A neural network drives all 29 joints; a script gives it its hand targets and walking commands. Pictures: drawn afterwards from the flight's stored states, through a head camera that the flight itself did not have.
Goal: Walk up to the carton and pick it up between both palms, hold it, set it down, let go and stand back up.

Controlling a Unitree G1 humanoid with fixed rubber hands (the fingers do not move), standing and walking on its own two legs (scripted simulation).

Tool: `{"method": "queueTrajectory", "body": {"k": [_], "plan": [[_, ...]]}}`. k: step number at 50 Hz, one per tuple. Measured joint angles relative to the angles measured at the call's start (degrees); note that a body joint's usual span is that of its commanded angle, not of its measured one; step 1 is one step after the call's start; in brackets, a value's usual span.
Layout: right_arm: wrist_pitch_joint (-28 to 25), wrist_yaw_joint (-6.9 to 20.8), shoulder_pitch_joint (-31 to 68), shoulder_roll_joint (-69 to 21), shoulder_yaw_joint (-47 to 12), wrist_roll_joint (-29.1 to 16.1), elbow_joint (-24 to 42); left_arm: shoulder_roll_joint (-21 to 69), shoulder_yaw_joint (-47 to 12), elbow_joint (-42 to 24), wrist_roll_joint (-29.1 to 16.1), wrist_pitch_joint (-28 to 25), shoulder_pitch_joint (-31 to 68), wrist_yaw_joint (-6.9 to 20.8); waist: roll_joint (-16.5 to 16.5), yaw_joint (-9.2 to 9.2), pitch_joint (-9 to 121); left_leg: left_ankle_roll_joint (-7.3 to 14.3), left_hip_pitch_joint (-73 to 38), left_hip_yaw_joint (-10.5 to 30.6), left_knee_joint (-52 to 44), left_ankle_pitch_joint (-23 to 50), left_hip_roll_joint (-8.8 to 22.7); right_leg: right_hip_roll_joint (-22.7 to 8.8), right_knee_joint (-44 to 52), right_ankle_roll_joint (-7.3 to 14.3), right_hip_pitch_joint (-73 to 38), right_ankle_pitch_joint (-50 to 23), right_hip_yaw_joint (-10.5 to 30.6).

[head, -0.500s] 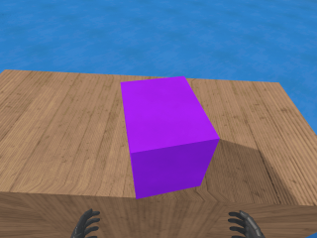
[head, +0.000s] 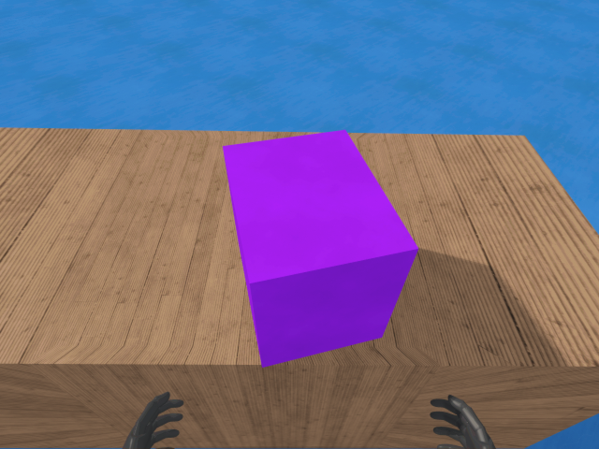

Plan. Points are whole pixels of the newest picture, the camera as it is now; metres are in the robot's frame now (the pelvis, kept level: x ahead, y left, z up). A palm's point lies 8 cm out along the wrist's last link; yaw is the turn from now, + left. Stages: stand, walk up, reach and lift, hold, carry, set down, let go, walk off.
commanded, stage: let go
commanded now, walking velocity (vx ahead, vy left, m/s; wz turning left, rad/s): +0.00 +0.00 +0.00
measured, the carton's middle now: (305, 245) +0.45 +0.01 -0.02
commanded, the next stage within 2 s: stand in 0.32 s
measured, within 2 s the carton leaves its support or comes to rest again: neither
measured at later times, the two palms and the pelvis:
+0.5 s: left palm out of the picture +0.11 +0.23 -0.11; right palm out of the picture +0.12 -0.26 -0.10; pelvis +0.00 -0.01 +0.00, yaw +1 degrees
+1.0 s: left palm out of the picture -0.03 +0.25 -0.14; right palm out of the picture -0.04 -0.23 -0.13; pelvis -0.04 +0.01 -0.01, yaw +1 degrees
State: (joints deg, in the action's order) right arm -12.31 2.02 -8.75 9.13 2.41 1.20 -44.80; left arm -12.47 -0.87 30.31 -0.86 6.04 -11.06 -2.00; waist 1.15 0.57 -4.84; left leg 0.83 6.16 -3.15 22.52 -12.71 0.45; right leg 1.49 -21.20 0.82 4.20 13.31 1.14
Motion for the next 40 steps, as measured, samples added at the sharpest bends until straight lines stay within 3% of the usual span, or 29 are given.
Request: {"method": "queueTrajectory", "body": {"k": [17,25,40], "plan": [[0.9,0.0,-1.1,0.8,0.2,0.2,1.8,0.9,0.5,1.6,-0.1,0.6,1.2,0.7,0.3,0.01,0.3,-0.6,-0.1,0.1,0.2,0.2,0.5,0.4,-0.9,0.6,0.2,0.2,-0.4],[9.0,-2.9,-4.7,3.3,-1.0,-1.0,0.9,0.2,1.8,10.4,1.8,-6.5,-2.5,1.4,-0.2,-0.54,4.7,-0.8,3.8,1.2,4.5,-1.8,1.1,0.9,-3.0,0.9,2.8,1.4,-1.5],[10.5,-3.3,-12.7,4.3,-2.3,-0.9,-3.7,-0.8,0.9,20.0,1.6,-7.3,-7.1,1.4,-0.6,-0.76,4.3,0.1,4.5,1.6,4.3,0.2,0.5,0.3,-1.8,-0.1,2.9,-1.0,-1.9]]}}
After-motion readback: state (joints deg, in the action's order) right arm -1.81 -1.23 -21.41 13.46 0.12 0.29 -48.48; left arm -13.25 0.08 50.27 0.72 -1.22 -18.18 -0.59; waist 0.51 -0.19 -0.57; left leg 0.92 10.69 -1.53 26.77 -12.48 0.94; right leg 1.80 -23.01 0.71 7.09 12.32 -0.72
